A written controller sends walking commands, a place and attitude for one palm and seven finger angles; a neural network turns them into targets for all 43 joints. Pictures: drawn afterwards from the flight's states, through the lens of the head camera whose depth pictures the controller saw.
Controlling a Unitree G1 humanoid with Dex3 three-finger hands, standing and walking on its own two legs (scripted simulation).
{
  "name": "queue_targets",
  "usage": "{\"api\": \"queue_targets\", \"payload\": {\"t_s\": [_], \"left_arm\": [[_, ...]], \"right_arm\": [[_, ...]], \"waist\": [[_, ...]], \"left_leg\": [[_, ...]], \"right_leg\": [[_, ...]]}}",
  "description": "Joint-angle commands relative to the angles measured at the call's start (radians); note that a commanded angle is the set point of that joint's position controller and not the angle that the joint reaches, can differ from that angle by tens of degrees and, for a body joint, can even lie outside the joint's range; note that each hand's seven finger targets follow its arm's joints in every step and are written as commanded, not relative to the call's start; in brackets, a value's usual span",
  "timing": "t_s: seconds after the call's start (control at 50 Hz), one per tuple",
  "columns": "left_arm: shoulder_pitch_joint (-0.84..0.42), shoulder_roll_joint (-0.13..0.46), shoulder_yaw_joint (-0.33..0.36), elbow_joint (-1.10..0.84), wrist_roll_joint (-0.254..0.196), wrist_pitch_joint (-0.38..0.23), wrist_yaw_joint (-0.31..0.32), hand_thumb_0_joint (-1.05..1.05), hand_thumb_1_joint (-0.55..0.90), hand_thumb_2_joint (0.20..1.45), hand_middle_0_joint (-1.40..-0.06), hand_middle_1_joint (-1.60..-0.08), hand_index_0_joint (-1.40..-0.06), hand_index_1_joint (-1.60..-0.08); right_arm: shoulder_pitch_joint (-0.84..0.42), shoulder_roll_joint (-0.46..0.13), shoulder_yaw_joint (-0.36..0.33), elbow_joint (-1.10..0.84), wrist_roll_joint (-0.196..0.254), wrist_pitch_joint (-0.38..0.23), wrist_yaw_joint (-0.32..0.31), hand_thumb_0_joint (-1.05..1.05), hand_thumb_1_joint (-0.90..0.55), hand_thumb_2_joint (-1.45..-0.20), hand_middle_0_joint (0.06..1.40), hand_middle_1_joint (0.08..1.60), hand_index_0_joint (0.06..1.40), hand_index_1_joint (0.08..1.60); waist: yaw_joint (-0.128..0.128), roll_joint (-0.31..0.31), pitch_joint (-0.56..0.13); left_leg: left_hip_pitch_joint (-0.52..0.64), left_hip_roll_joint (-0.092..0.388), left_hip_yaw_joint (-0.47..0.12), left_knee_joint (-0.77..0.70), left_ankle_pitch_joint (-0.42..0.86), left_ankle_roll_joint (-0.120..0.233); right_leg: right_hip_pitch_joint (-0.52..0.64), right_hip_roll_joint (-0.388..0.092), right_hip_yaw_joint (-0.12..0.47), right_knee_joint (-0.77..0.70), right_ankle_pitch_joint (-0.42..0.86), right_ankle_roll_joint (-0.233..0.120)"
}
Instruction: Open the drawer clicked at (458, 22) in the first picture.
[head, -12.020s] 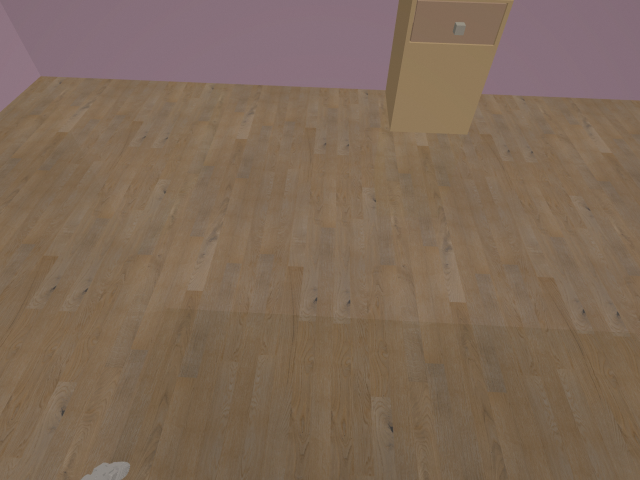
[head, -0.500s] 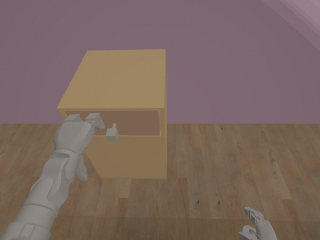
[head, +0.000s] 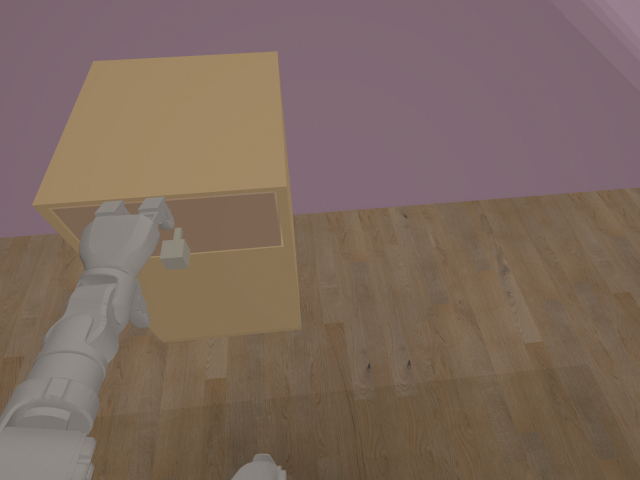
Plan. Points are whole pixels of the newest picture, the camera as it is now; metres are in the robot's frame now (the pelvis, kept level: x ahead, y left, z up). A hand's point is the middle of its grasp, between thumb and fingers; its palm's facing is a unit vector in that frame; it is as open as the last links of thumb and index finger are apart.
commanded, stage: move the hooked fingers above the handle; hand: left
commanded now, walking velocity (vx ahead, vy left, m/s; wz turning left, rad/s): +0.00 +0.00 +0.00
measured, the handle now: (176, 245) +0.53 +0.28 -0.15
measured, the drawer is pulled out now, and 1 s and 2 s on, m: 0.00 0.00 0.00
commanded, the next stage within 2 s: lower the fingers behind the handle in 1.48 s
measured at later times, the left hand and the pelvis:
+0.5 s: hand (153, 253) +0.46 +0.28 -0.06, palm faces -0.09 -0.01 -1.00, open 13.8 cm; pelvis -0.01 +0.01 -0.04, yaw -1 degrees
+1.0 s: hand (158, 248) +0.49 +0.29 -0.09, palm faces -0.07 -0.01 -1.00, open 13.7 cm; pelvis -0.03 +0.02 -0.08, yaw -3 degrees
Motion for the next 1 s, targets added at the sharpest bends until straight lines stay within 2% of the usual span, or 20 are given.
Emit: {"api": "queue_targets", "payload": {"t_s": [0.0,0.04,0.1,0.14,0.18,0.3,0.36,0.48,0.5,0.52,0.54,0.6,0.7,0.76,0.78,0.82,0.88,0.92,0.96,0.98], "left_arm": [[-0.37,0.272,0.111,-0.094,0.012,-0.007,0.091,0.0,-0.5,0.3,-0.3,-1.2,-0.3,-1.2],[-0.425,0.278,0.098,-0.06,0.021,0.008,0.103,0.0,-0.5,0.3,-0.3,-1.2,-0.3,-1.2],[-0.485,0.272,0.087,-0.042,0.033,0.011,0.118,0.0,-0.5,0.3,-0.3,-1.2,-0.3,-1.2],[-0.518,0.305,0.104,0.002,0.037,0.015,0.12,0.0,-0.5,0.3,-0.3,-1.2,-0.3,-1.2],[-0.541,0.31,0.108,0.018,0.044,0.006,0.117,0.0,-0.5,0.3,-0.3,-1.2,-0.3,-1.2],[-0.567,0.302,0.098,0.102,0.061,0.01,0.125,0.0,-0.5,0.3,-0.3,-1.2,-0.3,-1.2],[-0.659,0.313,0.088,0.134,0.068,0.018,0.131,0.0,-0.5,0.3,-0.3,-1.2,-0.3,-1.2],[-0.74,0.37,0.119,0.135,0.088,0.006,0.14,0.0,-0.5,0.3,-0.3,-1.2,-0.3,-1.2],[-0.723,0.392,0.136,0.154,0.088,0.013,0.14,0.0,-0.5,0.3,-0.3,-1.2,-0.3,-1.2],[-0.741,0.375,0.117,0.166,0.09,0.017,0.14,0.0,-0.5,0.3,-0.3,-1.2,-0.3,-1.2],[-0.744,0.397,0.131,0.18,0.094,0.022,0.142,0.0,-0.5,0.3,-0.3,-1.2,-0.3,-1.2],[-0.765,0.416,0.137,0.195,0.099,0.034,0.14,0.0,-0.5,0.3,-0.3,-1.2,-0.3,-1.2],[-0.843,0.43,0.123,0.202,0.101,0.041,0.123,0.0,-0.5,0.3,-0.3,-1.2,-0.3,-1.2],[-0.886,0.454,0.136,0.125,0.096,0.033,0.112,0.0,-0.5,0.3,-0.3,-1.2,-0.3,-1.2],[-0.867,0.485,0.163,0.112,0.096,0.032,0.111,0.0,-0.5,0.3,-0.3,-1.2,-0.3,-1.2],[-0.838,0.486,0.164,0.105,0.093,0.045,0.105,0.0,-0.5,0.3,-0.3,-1.2,-0.3,-1.2],[-0.848,0.476,0.15,0.108,0.082,0.06,0.095,0.0,-0.5,0.3,-0.3,-1.2,-0.3,-1.2],[-0.826,0.518,0.172,0.112,0.077,0.066,0.085,0.0,-0.5,0.3,-0.3,-1.2,-0.3,-1.2],[-0.837,0.46,0.126,0.122,0.072,0.062,0.071,0.0,-0.5,0.3,-0.3,-1.2,-0.3,-1.2],[-0.826,0.474,0.133,0.137,0.073,0.055,0.066,0.0,-0.5,0.3,-0.3,-1.2,-0.3,-1.2]], "right_arm": [[0.039,-0.142,-0.046,-0.09,-0.009,-0.024,0.0,0.0,-0.9,-0.9,0.2,0.3,0.2,0.3],[0.046,-0.146,-0.042,-0.089,-0.008,-0.021,0.002,0.0,-0.9,-0.9,0.2,0.3,0.2,0.3],[0.068,-0.147,-0.046,-0.081,-0.015,-0.022,0.002,0.0,-0.9,-0.9,0.2,0.3,0.2,0.3],[0.08,-0.152,-0.042,-0.072,-0.017,-0.022,0.0,0.0,-0.9,-0.9,0.2,0.3,0.2,0.3],[0.089,-0.153,-0.043,-0.067,-0.02,-0.021,0.0,0.0,-0.9,-0.9,0.2,0.3,0.2,0.3],[0.112,-0.156,-0.036,-0.06,-0.032,-0.016,0.004,0.0,-0.9,-0.9,0.2,0.3,0.2,0.3],[0.122,-0.159,-0.031,-0.053,-0.038,-0.017,0.005,0.0,-0.9,-0.9,0.2,0.3,0.2,0.3],[0.15,-0.172,-0.029,-0.049,-0.049,-0.022,0.006,0.0,-0.9,-0.9,0.2,0.3,0.2,0.3],[0.153,-0.176,-0.026,-0.045,-0.054,-0.018,0.006,0.0,-0.9,-0.9,0.2,0.3,0.2,0.3],[0.155,-0.173,-0.024,-0.046,-0.052,-0.017,0.008,0.0,-0.9,-0.9,0.2,0.3,0.2,0.3],[0.158,-0.177,-0.022,-0.044,-0.054,-0.017,0.007,0.0,-0.9,-0.9,0.2,0.3,0.2,0.3],[0.169,-0.184,-0.017,-0.043,-0.06,-0.014,0.01,0.0,-0.9,-0.9,0.2,0.3,0.2,0.3],[0.187,-0.188,-0.011,-0.032,-0.062,-0.019,0.008,0.0,-0.9,-0.9,0.2,0.3,0.2,0.3],[0.193,-0.188,-0.014,-0.04,-0.061,-0.024,0.008,0.0,-0.9,-0.9,0.2,0.3,0.2,0.3],[0.199,-0.19,-0.014,-0.041,-0.058,-0.022,0.009,0.0,-0.9,-0.9,0.2,0.3,0.2,0.3],[0.197,-0.186,-0.01,-0.043,-0.055,-0.017,0.01,0.0,-0.9,-0.9,0.2,0.3,0.2,0.3],[0.202,-0.183,-0.007,-0.039,-0.048,-0.018,0.009,0.0,-0.9,-0.9,0.2,0.3,0.2,0.3],[0.198,-0.188,-0.002,-0.039,-0.046,-0.014,0.004,0.0,-0.9,-0.9,0.2,0.3,0.2,0.3],[0.197,-0.179,-0.001,-0.038,-0.045,-0.02,0.001,0.0,-0.9,-0.9,0.2,0.3,0.2,0.3],[0.197,-0.181,0.0,-0.034,-0.041,-0.022,0.0,0.0,-0.9,-0.9,0.2,0.3,0.2,0.3]], "waist": [[-0.009,-0.015,-0.357],[-0.021,0.0,-0.339],[-0.033,0.055,-0.41],[-0.045,0.02,-0.401],[-0.048,0.031,-0.44],[-0.063,0.065,-0.44],[-0.095,0.068,-0.427],[-0.099,0.126,-0.545],[-0.09,0.14,-0.536],[-0.106,0.136,-0.528],[-0.107,0.114,-0.523],[-0.104,0.147,-0.544],[-0.133,0.158,-0.558],[-0.125,0.197,-0.641],[-0.107,0.21,-0.668],[-0.098,0.222,-0.668],[-0.112,0.187,-0.648],[-0.105,0.167,-0.616],[-0.125,0.164,-0.593],[-0.121,0.162,-0.57]], "left_leg": [[0.318,-0.038,0.03,-0.014,0.287,0.047],[0.291,-0.038,0.028,-0.01,0.259,0.046],[0.325,-0.034,0.023,0.021,0.283,0.045],[0.291,-0.03,0.017,0.038,0.274,0.046],[0.297,-0.026,0.01,0.058,0.29,0.043],[0.26,-0.02,0.0,0.105,0.287,0.039],[0.221,-0.015,-0.013,0.13,0.255,0.04],[0.232,-0.004,-0.035,0.198,0.278,0.035],[0.22,-0.003,-0.036,0.205,0.276,0.032],[0.206,-0.003,-0.034,0.215,0.267,0.035],[0.177,-0.002,-0.035,0.227,0.262,0.037],[0.169,0.002,-0.05,0.248,0.262,0.03],[0.127,0.009,-0.064,0.296,0.228,0.034],[0.174,0.013,-0.074,0.301,0.25,0.034],[0.198,0.015,-0.078,0.299,0.265,0.03],[0.206,0.016,-0.075,0.297,0.281,0.029],[0.19,0.016,-0.07,0.29,0.263,0.036],[0.166,0.014,-0.062,0.281,0.239,0.04],[0.16,0.012,-0.062,0.274,0.225,0.043],[0.147,0.013,-0.054,0.276,0.2,0.043]], "right_leg": [[-0.049,0.038,-0.051,-0.082,0.341,-0.049],[-0.082,0.039,-0.054,-0.075,0.309,-0.05],[-0.128,0.042,-0.054,-0.052,0.304,-0.051],[-0.146,0.045,-0.055,-0.039,0.298,-0.05],[-0.18,0.046,-0.058,-0.018,0.299,-0.049],[-0.27,0.052,-0.07,0.023,0.263,-0.052],[-0.331,0.051,-0.076,0.047,0.224,-0.052],[-0.426,0.053,-0.086,0.123,0.201,-0.051],[-0.433,0.055,-0.09,0.133,0.194,-0.056],[-0.45,0.055,-0.089,0.134,0.19,-0.053],[-0.451,0.056,-0.089,0.143,0.192,-0.051],[-0.496,0.057,-0.098,0.18,0.174,-0.055],[-0.564,0.058,-0.103,0.222,0.146,-0.053],[-0.56,0.058,-0.103,0.236,0.15,-0.055],[-0.559,0.059,-0.105,0.239,0.152,-0.056],[-0.548,0.062,-0.108,0.234,0.158,-0.058],[-0.528,0.062,-0.107,0.218,0.158,-0.052],[-0.504,0.062,-0.104,0.204,0.154,-0.051],[-0.507,0.061,-0.103,0.19,0.149,-0.05],[-0.519,0.061,-0.1,0.188,0.135,-0.048]]}}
